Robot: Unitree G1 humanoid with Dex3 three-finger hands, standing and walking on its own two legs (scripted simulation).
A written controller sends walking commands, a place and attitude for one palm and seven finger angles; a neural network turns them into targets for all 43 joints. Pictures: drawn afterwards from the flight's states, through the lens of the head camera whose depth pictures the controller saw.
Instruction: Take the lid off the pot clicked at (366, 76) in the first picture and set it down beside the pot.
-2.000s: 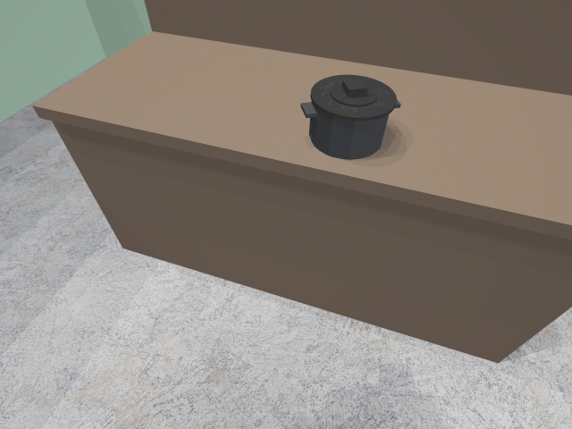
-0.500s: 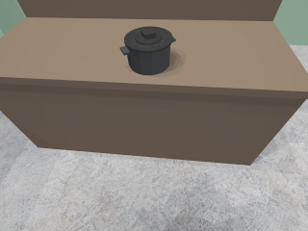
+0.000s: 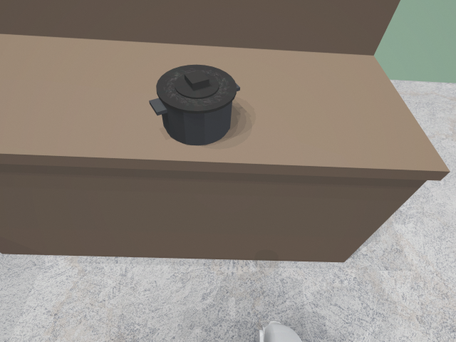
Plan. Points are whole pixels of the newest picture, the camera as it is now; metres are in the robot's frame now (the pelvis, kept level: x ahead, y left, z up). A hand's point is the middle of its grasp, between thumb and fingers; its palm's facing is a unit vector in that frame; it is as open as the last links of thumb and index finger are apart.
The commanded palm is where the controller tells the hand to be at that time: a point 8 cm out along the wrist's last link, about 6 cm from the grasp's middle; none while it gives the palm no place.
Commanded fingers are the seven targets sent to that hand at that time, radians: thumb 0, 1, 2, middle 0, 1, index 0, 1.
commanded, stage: take the last steps up to it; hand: left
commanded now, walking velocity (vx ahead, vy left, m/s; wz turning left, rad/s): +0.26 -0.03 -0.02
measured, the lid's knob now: (196, 79) +0.68 +0.11 +0.08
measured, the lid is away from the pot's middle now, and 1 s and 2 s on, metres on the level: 0.00 0.00 0.00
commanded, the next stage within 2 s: come to a stop and stand still in 0.26 s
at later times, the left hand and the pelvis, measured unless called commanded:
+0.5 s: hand (155, 310) +0.21 +0.16 -0.19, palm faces +0.10 -0.98 -0.18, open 7.2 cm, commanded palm none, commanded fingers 0.00 0.90 0.90 -0.20 -0.30 -0.20 -0.30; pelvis +0.17 -0.03 -0.02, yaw +1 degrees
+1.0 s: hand out of the picture +0.14 +0.11 -0.17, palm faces +0.08 -0.97 -0.25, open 7.3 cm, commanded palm none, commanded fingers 0.00 0.90 0.90 -0.20 -0.30 -0.20 -0.30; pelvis +0.16 -0.07 -0.01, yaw +1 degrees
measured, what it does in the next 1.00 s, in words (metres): walks ahead: right foot, then left foot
